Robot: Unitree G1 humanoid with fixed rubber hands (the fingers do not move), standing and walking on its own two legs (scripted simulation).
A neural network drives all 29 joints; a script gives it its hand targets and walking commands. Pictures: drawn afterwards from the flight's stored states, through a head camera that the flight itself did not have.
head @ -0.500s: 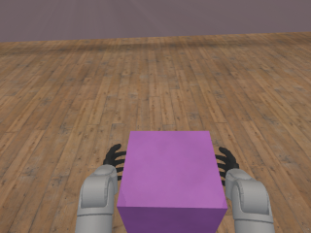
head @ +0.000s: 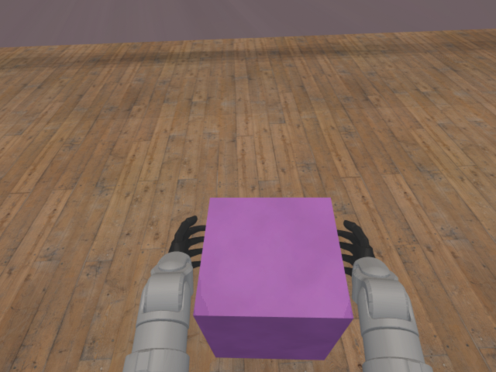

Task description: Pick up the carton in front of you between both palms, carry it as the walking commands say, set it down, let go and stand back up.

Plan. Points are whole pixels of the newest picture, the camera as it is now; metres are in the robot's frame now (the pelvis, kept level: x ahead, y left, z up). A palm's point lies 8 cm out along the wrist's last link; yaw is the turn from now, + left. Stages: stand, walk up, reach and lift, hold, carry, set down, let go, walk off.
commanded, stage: carry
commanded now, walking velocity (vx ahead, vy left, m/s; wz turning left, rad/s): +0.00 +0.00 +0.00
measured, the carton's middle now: (269, 282) +0.30 +0.00 -0.04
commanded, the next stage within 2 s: hold in 0.16 s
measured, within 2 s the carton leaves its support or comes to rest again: neither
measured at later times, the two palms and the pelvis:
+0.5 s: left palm (186, 256) +0.30 +0.14 +0.04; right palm (369, 271) +0.28 -0.16 +0.04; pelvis -0.01 +0.01 +0.00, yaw -4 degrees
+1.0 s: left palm (202, 290) +0.34 +0.14 -0.15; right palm (338, 296) +0.34 -0.16 -0.16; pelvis -0.04 +0.01 -0.08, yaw -5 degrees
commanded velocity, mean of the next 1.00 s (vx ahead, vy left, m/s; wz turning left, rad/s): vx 0.00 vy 0.00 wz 0.00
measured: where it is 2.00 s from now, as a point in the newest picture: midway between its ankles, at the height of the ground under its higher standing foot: outside the picture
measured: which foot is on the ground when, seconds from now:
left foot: down 0.00-1.00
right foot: down 0.00-1.00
